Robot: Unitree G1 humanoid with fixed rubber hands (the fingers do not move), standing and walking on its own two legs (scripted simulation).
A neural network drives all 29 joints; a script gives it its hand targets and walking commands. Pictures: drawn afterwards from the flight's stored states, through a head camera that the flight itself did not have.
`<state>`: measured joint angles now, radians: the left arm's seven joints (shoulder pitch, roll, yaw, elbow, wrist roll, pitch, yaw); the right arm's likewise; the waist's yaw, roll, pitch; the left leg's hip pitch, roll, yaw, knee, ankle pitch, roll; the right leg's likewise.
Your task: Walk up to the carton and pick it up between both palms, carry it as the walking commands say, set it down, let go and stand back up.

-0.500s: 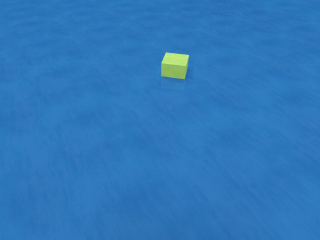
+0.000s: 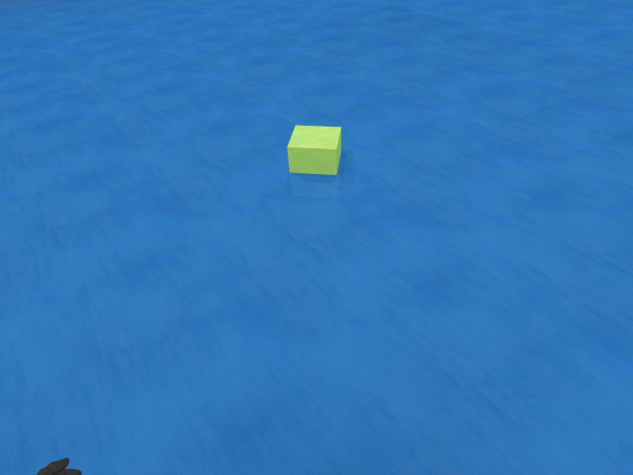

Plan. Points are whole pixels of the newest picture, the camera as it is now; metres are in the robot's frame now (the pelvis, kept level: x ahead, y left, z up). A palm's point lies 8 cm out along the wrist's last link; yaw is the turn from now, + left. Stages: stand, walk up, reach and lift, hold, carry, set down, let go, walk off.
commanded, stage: walk up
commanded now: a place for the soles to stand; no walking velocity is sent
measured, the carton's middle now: (315, 149) +1.99 +0.01 -0.68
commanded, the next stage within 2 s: none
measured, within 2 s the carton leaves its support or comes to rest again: neither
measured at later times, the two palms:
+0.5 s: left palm (71, 424) +0.26 +0.37 -0.09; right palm (484, 293) +0.44 -0.27 -0.05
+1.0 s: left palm (147, 231) +0.62 +0.35 -0.04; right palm (476, 236) +0.62 -0.33 -0.09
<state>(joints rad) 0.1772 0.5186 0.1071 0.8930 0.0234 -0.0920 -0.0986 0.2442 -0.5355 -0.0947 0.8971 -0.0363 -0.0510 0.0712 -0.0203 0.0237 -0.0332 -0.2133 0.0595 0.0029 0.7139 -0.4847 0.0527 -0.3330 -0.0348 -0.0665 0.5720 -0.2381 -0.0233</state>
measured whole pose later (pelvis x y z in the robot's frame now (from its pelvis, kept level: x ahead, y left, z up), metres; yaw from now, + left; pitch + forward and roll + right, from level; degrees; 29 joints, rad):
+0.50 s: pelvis +0.24 +0.03 +0.00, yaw +2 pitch -1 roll +0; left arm 0.37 0.49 0.04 0.81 -0.01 -0.09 -0.04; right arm 0.10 -0.46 -0.08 0.75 -0.01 -0.08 0.08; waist 0.06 -0.02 0.05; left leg -0.38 0.03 0.10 0.55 -0.16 0.04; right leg -0.26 -0.04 0.02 1.06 -0.40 -0.04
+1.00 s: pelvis +0.52 +0.00 +0.00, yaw +3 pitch -1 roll -1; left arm 0.22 0.48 0.08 0.77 0.00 -0.11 -0.05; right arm 0.26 -0.49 -0.06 0.83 -0.01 -0.08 0.07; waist 0.00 0.07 0.05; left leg -0.48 0.09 0.00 0.97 -0.34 0.00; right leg -0.27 -0.04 -0.14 0.52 -0.23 -0.03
